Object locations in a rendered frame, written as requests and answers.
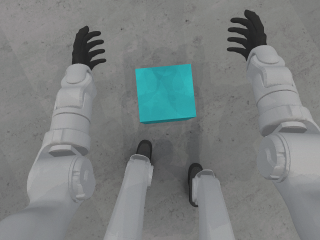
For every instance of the robot left hand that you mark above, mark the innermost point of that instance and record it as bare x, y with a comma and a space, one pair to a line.
81, 54

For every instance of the robot right hand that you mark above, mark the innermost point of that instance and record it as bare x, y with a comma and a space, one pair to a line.
254, 33

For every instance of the robot right upper arm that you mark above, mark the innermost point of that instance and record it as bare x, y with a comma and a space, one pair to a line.
292, 162

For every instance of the robot right shin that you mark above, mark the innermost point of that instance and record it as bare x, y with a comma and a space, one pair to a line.
207, 172

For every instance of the robot shin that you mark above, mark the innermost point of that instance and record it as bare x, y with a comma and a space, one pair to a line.
207, 172
139, 157

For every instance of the robot left forearm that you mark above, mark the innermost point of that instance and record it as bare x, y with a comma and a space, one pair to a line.
71, 118

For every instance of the robot right forearm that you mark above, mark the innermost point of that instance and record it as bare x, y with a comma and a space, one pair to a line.
276, 96

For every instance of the robot left upper arm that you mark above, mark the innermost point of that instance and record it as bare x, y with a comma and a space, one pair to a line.
56, 187

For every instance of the carton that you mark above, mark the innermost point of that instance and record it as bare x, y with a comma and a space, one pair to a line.
165, 94

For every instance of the robot left shin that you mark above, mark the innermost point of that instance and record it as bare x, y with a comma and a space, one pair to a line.
139, 157

